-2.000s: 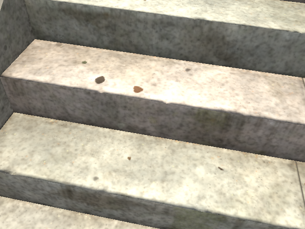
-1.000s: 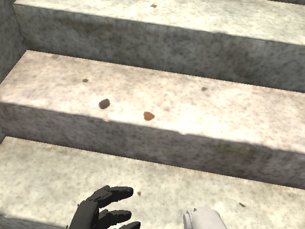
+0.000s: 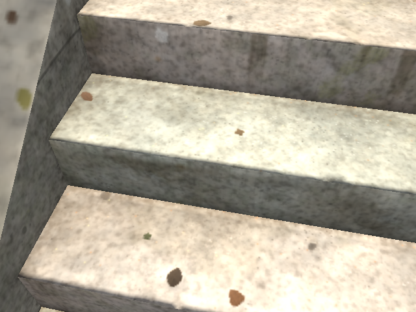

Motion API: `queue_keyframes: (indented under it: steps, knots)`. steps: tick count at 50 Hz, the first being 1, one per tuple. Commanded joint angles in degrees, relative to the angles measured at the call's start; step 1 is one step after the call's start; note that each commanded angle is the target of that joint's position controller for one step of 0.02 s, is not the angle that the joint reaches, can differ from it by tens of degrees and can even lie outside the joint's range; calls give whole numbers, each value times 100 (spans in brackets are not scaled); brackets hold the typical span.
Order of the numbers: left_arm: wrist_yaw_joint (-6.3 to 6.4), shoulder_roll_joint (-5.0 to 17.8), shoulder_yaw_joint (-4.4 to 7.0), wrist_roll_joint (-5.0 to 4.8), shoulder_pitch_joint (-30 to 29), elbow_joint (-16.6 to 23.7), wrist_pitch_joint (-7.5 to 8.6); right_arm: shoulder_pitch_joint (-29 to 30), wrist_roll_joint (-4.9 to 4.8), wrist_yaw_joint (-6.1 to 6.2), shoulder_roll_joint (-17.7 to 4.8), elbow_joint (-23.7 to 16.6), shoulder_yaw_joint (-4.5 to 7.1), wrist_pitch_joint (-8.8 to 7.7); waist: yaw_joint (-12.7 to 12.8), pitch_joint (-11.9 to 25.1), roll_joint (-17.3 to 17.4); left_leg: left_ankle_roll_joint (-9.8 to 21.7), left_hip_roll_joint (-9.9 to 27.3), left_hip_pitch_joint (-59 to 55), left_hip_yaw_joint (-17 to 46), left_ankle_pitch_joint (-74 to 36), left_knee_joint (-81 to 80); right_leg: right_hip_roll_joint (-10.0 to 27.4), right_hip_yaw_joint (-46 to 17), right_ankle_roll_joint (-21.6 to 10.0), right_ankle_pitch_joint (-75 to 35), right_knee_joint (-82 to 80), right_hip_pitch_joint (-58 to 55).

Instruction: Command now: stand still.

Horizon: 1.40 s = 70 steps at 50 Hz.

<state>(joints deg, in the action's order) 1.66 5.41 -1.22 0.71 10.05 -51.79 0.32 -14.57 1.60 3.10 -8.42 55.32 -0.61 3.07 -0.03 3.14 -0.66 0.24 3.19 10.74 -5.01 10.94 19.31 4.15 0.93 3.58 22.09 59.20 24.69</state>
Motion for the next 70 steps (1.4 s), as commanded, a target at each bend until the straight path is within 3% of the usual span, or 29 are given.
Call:
queue_keyframes:
  steps: [1, 2, 3, 4, 6, 9, 16, 20, 21, 23, 25, 26, 27, 28, 32, 35, 38, 45, 52, 54, 56, 57, 58, 59, 60, 61, 64, 67, 70]
  knots:
    - [-68, 772, 294, -25, 775, -250, 137, 57, -217, 42, -1139, -623, 257, -15, 223, 80, 857, 729, 618, -2101, 681, -4909, 1176, -388, 197, -265, -1794, -5145, -456]
    - [-72, 1042, 332, -18, 755, -357, 117, -277, -207, 12, -1028, -658, 278, -49, -164, 327, 551, 703, 748, -1420, 887, -3325, 1396, 3, -62, -276, -3510, -5181, -1532]
    - [-29, 1203, 344, 55, 875, -459, 30, -969, 0, -123, -548, -487, 216, -134, -394, 926, -1097, 454, 438, 687, 580, 863, 2232, 1092, -886, -535, -8532, -3528, -3762]
    - [-12, 698, 196, 156, 593, -268, -85, -1516, -57, -299, -119, 8, 185, -230, -322, 983, -1467, 113, 120, 1314, 735, 2295, 2835, 1542, -884, -1355, -9304, -3040, -3626]
    - [-46, 1044, 360, 253, 877, -256, -184, -312, -407, -406, -425, -82, 300, -280, 391, 343, -1066, -259, -31, 2248, 465, 2656, 4609, 1674, -1293, -2217, -5275, -3910, -2687]
    - [77, 1477, 553, 0, 1039, -480, -147, 650, -406, -250, -469, -450, 362, -159, 388, -997, -892, -486, -51, 4345, 952, 2615, 7905, 1893, -1839, -2303, -1462, -4924, -2143]
    - [85, 803, 345, 43, 2030, -881, 115, 1061, -467, -391, 282, -1587, -100, -582, 177, -1048, -465, 151, 263, 7967, 1357, 2033, 11198, 1953, -1137, -1616, -869, -5251, -3589]
    - [159, 1086, 322, -1, 1289, -493, 111, 2029, -155, -498, 167, -2708, -461, -637, -157, -1050, -180, 72, 734, 5881, 330, 525, 8111, 1102, 144, -1353, -379, -6466, -594]
    - [211, 1430, 404, -214, 1331, -515, 84, 2443, -124, -543, 404, -2933, -677, -632, -193, -894, -255, 256, 689, 3667, -436, 1146, 6510, 1031, 401, -1465, -896, -7419, 677]
    - [79, 1824, 414, -159, 2346, -787, 260, 1894, -218, -492, -71, -2840, -368, -666, -353, 234, -1010, 544, -380, 1409, -1416, 1764, 6660, 1084, 493, -1674, -7015, -6086, -301]
    - [42, 2331, 528, -155, 2054, -783, 250, -387, -167, -467, -1108, -2205, 131, -628, -1430, 1453, -1974, 948, -590, 973, 178, 2049, 4729, 1049, 282, -1146, -10282, -3605, -2697]
    - [17, 1774, 472, -257, 1975, -512, 298, -1151, -22, -440, -1756, -1777, 373, -561, -1438, 1814, -177, 1561, 541, -261, 3047, 2812, 3022, 627, -66, -862, -8796, -1656, -1068]
    - [-197, 1060, 364, -80, 1958, -492, 437, -2011, 69, -355, -2318, -1260, 527, -431, -1265, 2483, 2119, 2043, 1524, -1263, 6167, 4609, -56, -502, -706, -904, -2168, 393, 197]
    - [-407, 893, 436, -148, 1500, -372, 600, -1759, 127, -256, -2073, -1152, 464, -477, -1050, 2396, 1644, 1664, 1840, -739, 7248, 5484, -758, -980, -1954, -882, -1642, 3495, 901]
    - [-531, 46, 0, -78, 72, 1011, 567, -238, 85, -572, 170, -83, -99, -661, 345, -257, 374, 419, 1223, 1933, 3076, 3043, 561, -607, -1522, -1596, -2255, 6185, 3072]
    - [-481, -139, -222, -205, 658, 875, 445, -216, 69, -642, 413, 114, -175, -722, 687, -400, 417, 60, 973, 1597, 1263, 1419, 533, -554, -1612, -1669, -2720, 6426, 4183]
    - [-299, 70, -194, -172, 416, 730, 181, -308, 333, -540, 185, 133, -246, -745, 600, -522, 505, 173, 1099, 2076, 556, 1096, 103, -743, -1073, -1162, -3271, 7196, 4713]
    - [-132, -53, -350, -148, -1686, 1374, 154, -1582, 196, -336, -236, 566, -246, -729, -323, -671, 665, 41, 1231, 1058, 117, 719, -689, -509, -100, -793, -3072, 6459, 6147]
    - [-499, -293, -608, -219, -2605, 1852, 184, -2388, 13, 101, -573, 751, 17, -555, -530, -696, 304, 530, 1595, -1558, 100, -123, -1714, 247, 335, -730, -817, 4835, 6978]
    - [-681, -467, -653, -245, -2450, 1877, 239, -1797, -80, -33, -475, 744, -46, -537, -101, -183, 324, 482, 1420, -1321, -864, -3696, -1443, 143, 900, -1155, -578, 4154, 5183]
    - [-595, -15, -497, -119, -2665, 2124, 356, -1909, -59, -61, -709, 875, -112, -659, 198, 603, 772, 426, 1074, -171, -1174, -11176, -493, -932, 2073, -1455, -199, 2860, 1720]
    - [-563, 393, -352, -144, -1302, 1722, 346, -1785, -75, -31, -1657, 666, 101, -710, 701, 868, 1948, 665, 1560, -1304, -766, -12403, 385, -894, 1607, -1604, 625, 1586, 1433]
    - [-600, 829, -131, -38, -489, 1484, 291, -1257, -170, -16, -1837, 356, 168, -639, 1063, 1164, 2243, 661, 1562, -2189, -683, -12683, 1581, -1064, 1026, -1718, 926, 212, 1171]
    - [-640, 1491, 139, 118, 254, 1275, 225, -957, 35, -37, -1795, -118, 156, -698, 1251, 1712, 1641, 573, 1237, -837, -452, -10993, 2824, -713, -475, -2044, -504, 8, -658]
    - [-456, 2088, 340, 203, 810, 1100, 75, -755, 80, -238, -1210, -489, 76, -914, 1067, 2386, -746, 221, -61, 1420, -127, -4195, 5066, 573, -3555, -2810, -1562, -2154, -2416]
    - [-226, 2230, 385, 384, 799, 1042, -80, -563, -36, -508, -1029, -517, 134, -1114, 757, 2595, -1531, 15, -991, 2408, 1039, -281, 7938, 1107, -5638, -2750, -2733, -4056, -2704]
    - [-332, 835, 102, -7, 50, 633, 90, 678, 46, -565, -462, -1529, 58, -1037, -93, -49, 508, 413, -446, 4303, 1248, -74, 10051, 536, -3239, -1623, -1581, -3262, -193]
    - [-437, 586, 111, 39, -167, 451, 132, -158, -11, -422, 111, -1654, -212, -954, -735, -317, 149, 611, -227, 4970, 1229, -173, 10561, 61, -1703, -963, -2475, -3070, 169]
    - [-404, 640, 152, 64, -158, 669, 118, 85, 19, -212, -168, -1745, -203, -845, -752, -254, 193, 396, -144, 4817, 522, -777, 9127, -447, -755, -591, -3328, -3038, 722]
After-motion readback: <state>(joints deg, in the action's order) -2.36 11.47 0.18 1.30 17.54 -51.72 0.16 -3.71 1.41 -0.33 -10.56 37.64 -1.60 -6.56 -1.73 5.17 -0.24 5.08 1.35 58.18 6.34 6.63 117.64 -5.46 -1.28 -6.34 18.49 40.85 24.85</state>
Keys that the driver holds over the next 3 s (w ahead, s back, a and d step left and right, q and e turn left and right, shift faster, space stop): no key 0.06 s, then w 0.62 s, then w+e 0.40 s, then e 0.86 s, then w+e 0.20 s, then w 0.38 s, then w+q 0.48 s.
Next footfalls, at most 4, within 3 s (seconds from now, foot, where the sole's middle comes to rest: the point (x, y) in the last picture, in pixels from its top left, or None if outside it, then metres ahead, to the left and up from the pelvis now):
0.04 right None -0.05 -0.14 -0.78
0.50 left None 0.23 0.19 -0.60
1.16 right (227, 270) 0.49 -0.02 -0.42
1.74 left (188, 130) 0.79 0.08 -0.23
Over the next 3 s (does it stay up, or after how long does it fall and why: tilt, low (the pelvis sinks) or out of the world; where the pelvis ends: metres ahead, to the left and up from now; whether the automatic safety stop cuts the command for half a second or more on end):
stays up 0.71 -0.23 0.53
